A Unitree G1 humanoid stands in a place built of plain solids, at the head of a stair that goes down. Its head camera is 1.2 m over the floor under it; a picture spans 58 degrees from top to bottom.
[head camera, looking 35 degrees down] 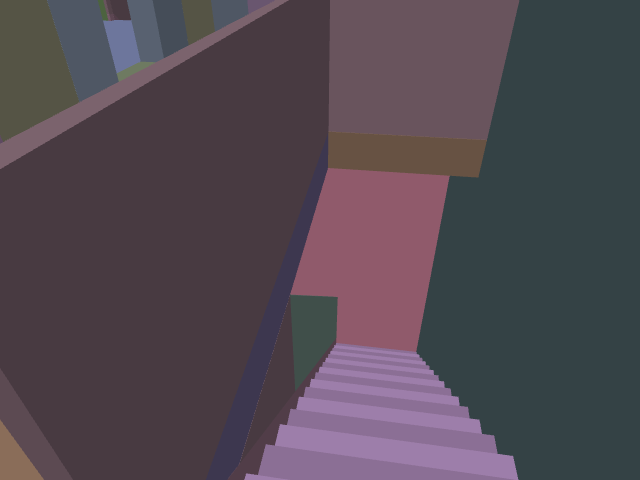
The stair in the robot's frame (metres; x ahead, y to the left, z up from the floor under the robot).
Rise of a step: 0.21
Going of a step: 0.23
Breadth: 1.15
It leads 8 degrees to the right of straight ahead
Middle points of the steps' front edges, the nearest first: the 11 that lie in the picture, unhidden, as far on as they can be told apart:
0.97 -0.33 -0.64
1.20 -0.36 -0.85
1.43 -0.40 -1.06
1.66 -0.43 -1.27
1.89 -0.46 -1.49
2.12 -0.50 -1.70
2.35 -0.53 -1.91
2.58 -0.57 -2.13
2.82 -0.60 -2.34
3.05 -0.63 -2.55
3.28 -0.67 -2.77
